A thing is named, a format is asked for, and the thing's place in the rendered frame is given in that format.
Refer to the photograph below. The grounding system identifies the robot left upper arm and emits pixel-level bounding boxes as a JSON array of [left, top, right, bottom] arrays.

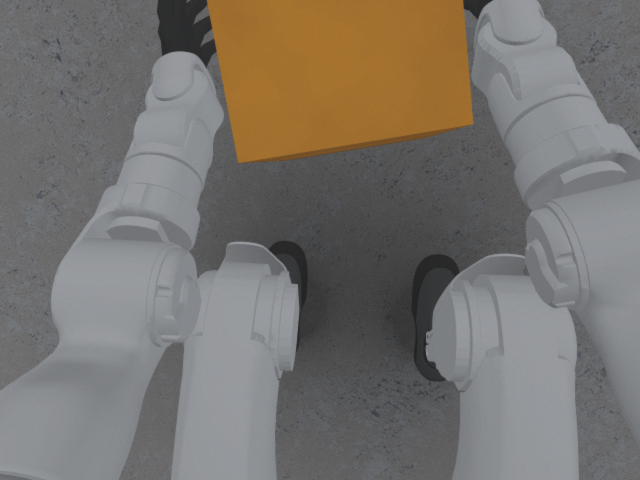
[[0, 238, 201, 480]]

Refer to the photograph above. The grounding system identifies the robot left forearm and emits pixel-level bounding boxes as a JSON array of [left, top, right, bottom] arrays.
[[51, 51, 224, 329]]

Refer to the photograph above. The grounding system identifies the robot right forearm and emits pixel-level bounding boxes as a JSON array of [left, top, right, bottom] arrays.
[[471, 0, 640, 211]]

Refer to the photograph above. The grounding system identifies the left robot hand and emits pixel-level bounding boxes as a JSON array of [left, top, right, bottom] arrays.
[[157, 0, 217, 68]]

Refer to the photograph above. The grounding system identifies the robot right upper arm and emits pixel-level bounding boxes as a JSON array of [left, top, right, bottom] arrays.
[[525, 179, 640, 450]]

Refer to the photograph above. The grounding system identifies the robot right thigh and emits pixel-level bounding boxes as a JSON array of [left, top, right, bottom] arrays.
[[438, 274, 579, 480]]

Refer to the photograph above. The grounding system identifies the carton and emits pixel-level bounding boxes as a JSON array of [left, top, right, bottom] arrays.
[[207, 0, 473, 163]]

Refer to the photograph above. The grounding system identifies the robot right shin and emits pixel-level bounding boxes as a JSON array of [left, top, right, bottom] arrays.
[[426, 254, 577, 379]]

